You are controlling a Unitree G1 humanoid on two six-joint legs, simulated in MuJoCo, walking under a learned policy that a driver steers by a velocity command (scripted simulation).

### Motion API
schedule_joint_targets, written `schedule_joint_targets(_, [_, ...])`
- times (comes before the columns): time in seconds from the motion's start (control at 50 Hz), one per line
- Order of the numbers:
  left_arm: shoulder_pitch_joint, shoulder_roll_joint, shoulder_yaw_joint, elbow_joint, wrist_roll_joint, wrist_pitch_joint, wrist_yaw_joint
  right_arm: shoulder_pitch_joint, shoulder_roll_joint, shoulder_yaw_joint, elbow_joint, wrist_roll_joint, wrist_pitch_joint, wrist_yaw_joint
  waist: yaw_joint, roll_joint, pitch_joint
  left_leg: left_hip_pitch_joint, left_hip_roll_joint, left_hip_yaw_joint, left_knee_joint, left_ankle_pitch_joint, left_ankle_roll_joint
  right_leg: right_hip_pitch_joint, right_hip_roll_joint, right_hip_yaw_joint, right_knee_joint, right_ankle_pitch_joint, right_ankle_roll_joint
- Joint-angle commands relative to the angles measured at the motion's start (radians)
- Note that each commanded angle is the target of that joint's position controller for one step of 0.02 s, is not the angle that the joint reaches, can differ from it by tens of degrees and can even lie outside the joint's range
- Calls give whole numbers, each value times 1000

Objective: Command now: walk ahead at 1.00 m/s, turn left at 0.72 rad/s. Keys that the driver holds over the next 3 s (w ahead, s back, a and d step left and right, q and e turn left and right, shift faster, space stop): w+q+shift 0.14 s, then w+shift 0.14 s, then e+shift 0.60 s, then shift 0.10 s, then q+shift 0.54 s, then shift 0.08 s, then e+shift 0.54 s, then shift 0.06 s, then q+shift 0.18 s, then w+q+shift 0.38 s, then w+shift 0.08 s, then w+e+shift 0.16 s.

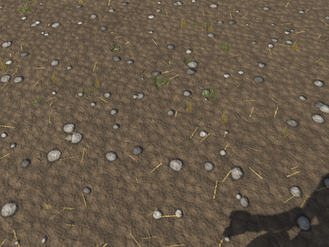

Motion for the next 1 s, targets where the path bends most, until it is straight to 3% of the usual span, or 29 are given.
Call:
schedule_joint_targets(0.02, [1,77,5,-109,31,26,-16,6,-84,-9,-59,25,-41,-12,75,-60,17,33,274,-425,-266,58,174,-213,-66,1,-124,-51,58])
schedule_joint_targets(0.08, [-217,76,-16,-214,13,30,-30,28,-118,-18,-84,20,-56,-7,30,-14,102,-147,211,-365,-339,189,147,-127,-47,-72,-450,166,97])
schedule_joint_targets(0.14, [-282,78,-22,-246,-14,25,-33,87,-155,-37,-90,30,-57,7,-32,30,55,-92,206,-354,-336,403,83,35,11,-92,-672,420,73])
schedule_joint_targets(0.2, [-267,119,-10,-251,-11,23,-21,134,-156,-34,-74,37,-56,-3,-41,48,-7,160,238,-331,-232,676,34,83,47,-96,-808,425,24])
schedule_joint_targets(0.22, [-200,150,4,-235,-9,20,-12,144,-179,-38,-69,29,-58,-9,-11,68,-68,236,257,-333,-126,833,12,153,76,-98,-813,361,7])
schedule_joint_targets(0.24, [-60,194,25,-197,-16,16,1,124,-216,-45,-72,11,-56,-11,64,82,-153,264,265,-324,50,924,-6,278,91,-94,-801,273,-12])
schedule_joint_targets(0.26, [139,229,46,-145,-20,19,19,70,-230,-48,-82,-3,-54,-13,186,81,-234,180,235,-299,290,854,-21,471,51,-88,-792,213,-23])
schedule_joint_targets(0.28, [339,296,68,-110,2,21,39,50,-134,-26,-110,-16,-57,-14,254,4,-350,6,191,-249,640,564,-25,685,-113,88,-727,-83,-40])
schedule_joint_targets(0.3, [304,392,88,-85,42,18,24,265,28,11,-137,56,-56,-8,78,-400,-448,-305,26,-167,996,-276,-84,872,-407,707,-934,-56,-201])
schedule_joint_targets(0.32, [243,297,84,-94,7,22,2,200,-60,12,-118,24,-52,-22,97,-254,-381,-419,85,-175,1035,-243,-66,813,-359,818,-993,-6,-234])
schedule_joint_targets(0.34, [150,202,64,-98,-5,14,-6,61,-76,9,-136,12,-48,-22,88,-116,-208,-443,133,-173,992,-152,-79,660,-301,588,-969,244,-225])
schedule_joint_targets(0.36, [131,154,51,-79,-5,10,-12,-26,-74,14,-159,-3,-48,-19,84,-16,-142,-425,147,-150,950,-143,-92,549,-255,445,-943,562,-223])
schedule_joint_targets(0.38, [172,126,39,-48,-16,5,-13,-102,-68,16,-187,-20,-45,-13,89,-8,-111,-438,168,-134,889,-169,-102,510,-202,340,-942,747,-207])
schedule_joint_targets(0.4, [220,100,28,-5,-33,2,-9,-125,-46,22,-220,-36,-38,-6,67,-62,-88,-433,180,-115,823,-185,-119,474,-165,293,-953,880,-193])
schedule_joint_targets(0.44, [237,108,27,29,-48,-1,-4,-140,-15,39,-252,-40,-24,2,24,-77,-82,-413,195,-95,669,-201,-152,424,-138,262,-977,977,-186])
schedule_joint_targets(0.46, [213,141,35,23,-46,3,0,-162,-12,46,-272,-39,-22,8,4,-70,-84,-368,183,-74,574,-174,-166,362,-115,239,-991,1009,-187])
schedule_joint_targets(0.5, [144,199,54,2,-41,20,2,-212,4,67,-306,-15,-18,12,-22,-86,-85,-183,144,-26,316,-5,-177,191,-38,149,-1001,1001,-152])
schedule_joint_targets(0.54, [158,211,67,-4,-46,37,-3,-247,-18,71,-316,1,-7,6,-8,-125,-107,-16,99,-14,192,195,-174,112,13,144,-983,850,-94])
schedule_joint_targets(0.62, [181,216,82,-29,-65,60,5,-188,-97,52,-298,-18,-6,-32,-39,-66,-104,160,149,-94,34,347,-147,111,51,239,-775,616,-12])
schedule_joint_targets(0.64, [208,202,82,-41,-71,61,5,-140,-132,45,-295,-33,-21,-41,-50,-6,-137,249,240,-147,6,521,-126,80,103,217,-607,460,9])
schedule_joint_targets(0.66, [259,149,72,-80,-82,64,12,-58,-197,35,-309,-46,-27,-48,-48,145,-262,410,517,-338,80,999,-69,-16,167,126,-319,-64,25])
schedule_joint_targets(0.68, [441,133,70,-83,-105,88,37,-36,-164,32,-320,-10,-12,-31,11,259,-478,496,758,-499,117,1227,65,-25,196,43,-101,-474,19])
schedule_joint_targets(0.7, [447,184,79,-42,-62,116,46,-104,-105,36,-342,12,-1,-26,28,129,-431,393,705,-496,78,1038,87,-61,134,13,-16,-384,28])
schedule_joint_targets(0.72, [371,181,83,-49,-39,135,38,-166,-45,50,-361,14,2,-32,33,85,-314,285,623,-397,22,828,76,-94,105,0,-5,-311,44])
schedule_joint_targets(0.74, [316,173,87,-64,-27,147,26,-218,-21,59,-364,4,10,-42,52,84,-228,194,558,-318,-35,678,53,-107,77,-10,-25,-260,62])
schedule_joint_targets(0.76, [278,168,89,-83,-22,162,12,-250,-33,56,-364,0,16,-54,66,121,-169,122,525,-246,-73,619,51,-110,56,-13,-40,-231,76])
schedule_joint_targets(0.88, [143,114,76,-181,-33,207,-28,-227,-65,31,-346,-14,17,-55,77,136,-146,10,521,-57,-133,407,46,-50,9,-51,-216,-100,68])
schedule_joint_targets(0.94, [85,108,62,-218,-39,210,-46,-216,-96,16,-340,-21,20,-41,61,174,-152,-63,494,10,-115,278,11,106,30,-85,-441,-71,40])
schedule_joint_targets(1.0, [70,118,57,-232,-32,197,-45,-165,-138,0,-321,-8,41,-24,50,156,-146,-67,494,9,-45,204,-15,211,78,-120,-660,-64,16])
Next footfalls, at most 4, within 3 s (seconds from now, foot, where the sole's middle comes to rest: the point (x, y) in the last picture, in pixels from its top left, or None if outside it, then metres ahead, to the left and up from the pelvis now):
0.28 right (211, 236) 0.51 -0.14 -0.77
0.64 left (155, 183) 0.75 0.08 -0.77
1.04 right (211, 201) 0.66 -0.16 -0.77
1.50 left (162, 209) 0.63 0.05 -0.77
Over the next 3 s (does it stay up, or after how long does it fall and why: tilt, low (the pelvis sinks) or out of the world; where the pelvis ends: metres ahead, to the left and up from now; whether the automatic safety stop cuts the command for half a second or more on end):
stays up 0.92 0.07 -0.02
